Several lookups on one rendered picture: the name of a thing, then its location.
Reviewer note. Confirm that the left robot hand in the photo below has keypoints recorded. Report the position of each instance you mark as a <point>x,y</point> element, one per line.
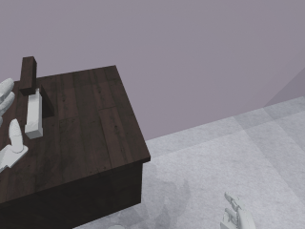
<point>11,153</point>

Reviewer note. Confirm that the counter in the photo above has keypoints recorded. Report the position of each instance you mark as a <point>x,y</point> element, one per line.
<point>89,162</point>

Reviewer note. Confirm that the right robot hand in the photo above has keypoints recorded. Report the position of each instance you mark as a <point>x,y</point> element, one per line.
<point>242,219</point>

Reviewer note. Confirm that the tap lever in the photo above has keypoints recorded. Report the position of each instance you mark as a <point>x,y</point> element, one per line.
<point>33,128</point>

